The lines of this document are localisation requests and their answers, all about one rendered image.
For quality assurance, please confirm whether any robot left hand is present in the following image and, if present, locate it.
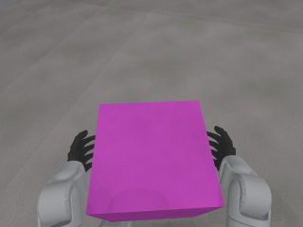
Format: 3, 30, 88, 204
67, 130, 96, 172

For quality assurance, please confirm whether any carton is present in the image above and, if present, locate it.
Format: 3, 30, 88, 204
85, 100, 224, 222

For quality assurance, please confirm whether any right robot forearm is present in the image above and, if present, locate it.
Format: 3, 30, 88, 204
219, 155, 272, 227

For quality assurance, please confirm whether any left robot forearm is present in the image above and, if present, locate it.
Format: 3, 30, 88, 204
37, 161, 87, 227

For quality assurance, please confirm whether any robot right hand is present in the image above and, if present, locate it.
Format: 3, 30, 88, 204
206, 126, 236, 171

